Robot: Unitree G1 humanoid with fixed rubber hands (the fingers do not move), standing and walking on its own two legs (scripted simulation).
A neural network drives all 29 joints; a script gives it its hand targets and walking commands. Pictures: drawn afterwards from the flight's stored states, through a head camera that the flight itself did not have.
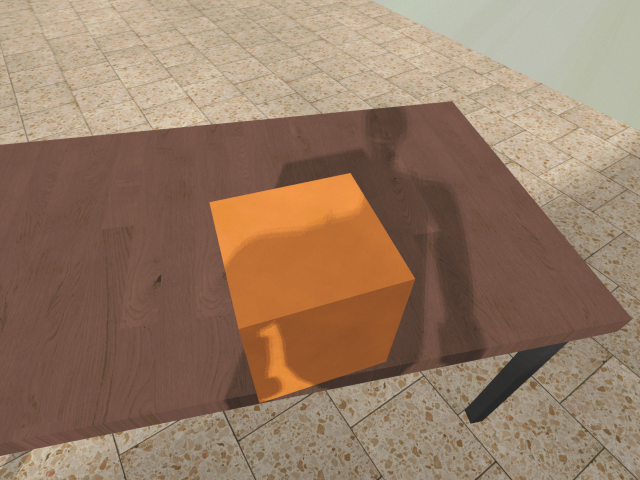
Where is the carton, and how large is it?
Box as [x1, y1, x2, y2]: [209, 173, 414, 402]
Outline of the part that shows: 350,173 209,202 237,324 259,402 386,360 414,278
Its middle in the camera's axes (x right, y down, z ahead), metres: -0.02 +0.07 +0.58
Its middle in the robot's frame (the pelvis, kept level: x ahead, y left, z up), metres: +0.39 +0.04 -0.01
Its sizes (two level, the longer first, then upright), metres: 0.207 0.202 0.226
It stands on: a table, 0.66 m high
